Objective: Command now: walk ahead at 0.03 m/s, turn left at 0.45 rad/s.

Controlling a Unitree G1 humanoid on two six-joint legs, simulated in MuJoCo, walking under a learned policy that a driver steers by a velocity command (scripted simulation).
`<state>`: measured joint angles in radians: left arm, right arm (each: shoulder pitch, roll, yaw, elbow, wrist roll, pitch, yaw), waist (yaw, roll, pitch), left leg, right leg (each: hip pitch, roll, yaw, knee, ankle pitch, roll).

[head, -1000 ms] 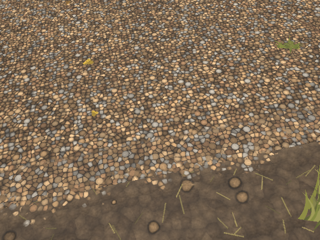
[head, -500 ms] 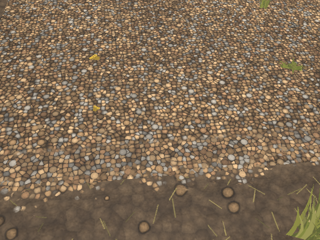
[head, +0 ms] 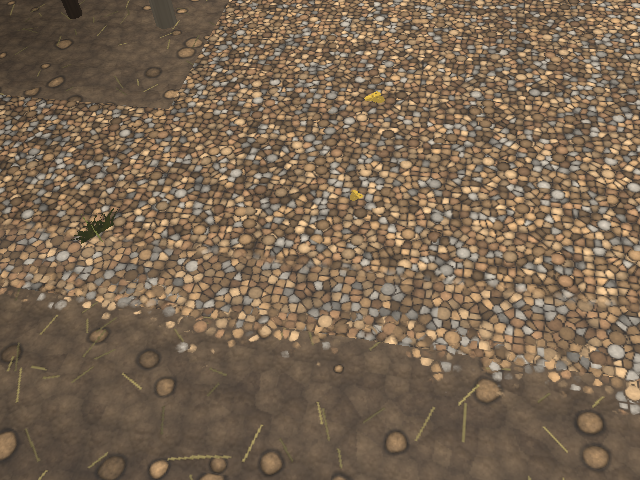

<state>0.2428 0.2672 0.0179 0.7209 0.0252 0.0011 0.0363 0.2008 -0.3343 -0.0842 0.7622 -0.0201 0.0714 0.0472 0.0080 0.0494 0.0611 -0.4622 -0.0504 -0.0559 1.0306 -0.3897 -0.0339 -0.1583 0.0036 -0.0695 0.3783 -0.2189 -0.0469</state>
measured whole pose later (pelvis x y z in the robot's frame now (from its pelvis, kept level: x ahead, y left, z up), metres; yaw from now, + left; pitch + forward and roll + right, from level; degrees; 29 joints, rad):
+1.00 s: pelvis +0.28 -0.10 +0.00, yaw -20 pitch +1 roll +0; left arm 0.31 0.26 0.06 0.81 0.00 -0.04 -0.02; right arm 0.18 -0.28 -0.03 0.78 -0.05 -0.04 0.02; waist 0.01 0.04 0.06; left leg -0.59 0.12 -0.03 1.09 -0.24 -0.02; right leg -0.18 0.13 0.03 0.36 -0.19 -0.12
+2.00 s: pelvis +0.84 -0.27 -0.01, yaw +3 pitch +1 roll +0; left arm 0.16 0.26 0.02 0.74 0.04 -0.07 0.01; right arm 0.34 -0.31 -0.07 0.83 -0.03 -0.02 0.02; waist -0.04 0.04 0.03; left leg -0.38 -0.06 -0.05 1.12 -0.37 0.06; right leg -0.31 0.02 -0.05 0.47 -0.17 -0.04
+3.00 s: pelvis +1.34 -0.22 -0.03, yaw -8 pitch +0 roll +0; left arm 0.13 0.26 0.07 0.81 0.02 -0.01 -0.02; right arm 0.32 -0.23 -0.04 0.90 -0.01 -0.07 -0.01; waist -0.02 0.01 0.07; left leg -0.26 0.05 0.08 1.23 -0.40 0.00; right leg -0.40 0.10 -0.09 0.60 -0.21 -0.13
